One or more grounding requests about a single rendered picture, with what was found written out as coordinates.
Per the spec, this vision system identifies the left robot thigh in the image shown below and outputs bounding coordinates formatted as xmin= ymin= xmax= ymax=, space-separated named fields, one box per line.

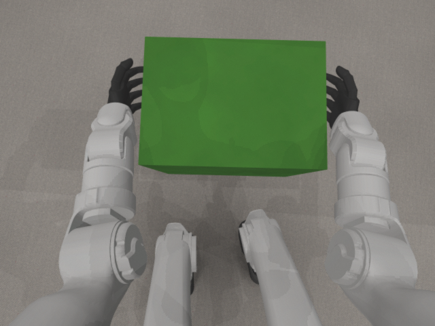
xmin=143 ymin=230 xmax=196 ymax=326

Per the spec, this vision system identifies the robot left upper arm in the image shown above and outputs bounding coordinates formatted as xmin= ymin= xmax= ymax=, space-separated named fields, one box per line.
xmin=8 ymin=220 xmax=147 ymax=326

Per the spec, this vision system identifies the carton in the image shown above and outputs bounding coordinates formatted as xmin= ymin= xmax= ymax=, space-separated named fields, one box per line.
xmin=138 ymin=37 xmax=328 ymax=177

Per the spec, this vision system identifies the right robot hand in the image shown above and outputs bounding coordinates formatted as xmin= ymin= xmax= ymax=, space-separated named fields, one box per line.
xmin=326 ymin=66 xmax=360 ymax=129

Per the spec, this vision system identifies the robot right upper arm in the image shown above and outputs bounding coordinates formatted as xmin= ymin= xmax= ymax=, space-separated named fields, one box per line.
xmin=324 ymin=227 xmax=435 ymax=326

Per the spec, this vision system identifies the right robot forearm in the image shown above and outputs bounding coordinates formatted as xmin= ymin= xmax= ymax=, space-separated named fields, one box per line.
xmin=329 ymin=111 xmax=417 ymax=263

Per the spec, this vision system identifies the left robot forearm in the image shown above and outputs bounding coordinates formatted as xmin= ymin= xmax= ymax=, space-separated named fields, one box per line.
xmin=59 ymin=103 xmax=137 ymax=279

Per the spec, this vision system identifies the robot left shin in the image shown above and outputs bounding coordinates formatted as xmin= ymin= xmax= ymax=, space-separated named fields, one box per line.
xmin=155 ymin=223 xmax=193 ymax=280

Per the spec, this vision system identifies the left robot hand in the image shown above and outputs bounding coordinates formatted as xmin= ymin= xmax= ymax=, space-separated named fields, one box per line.
xmin=107 ymin=58 xmax=143 ymax=114

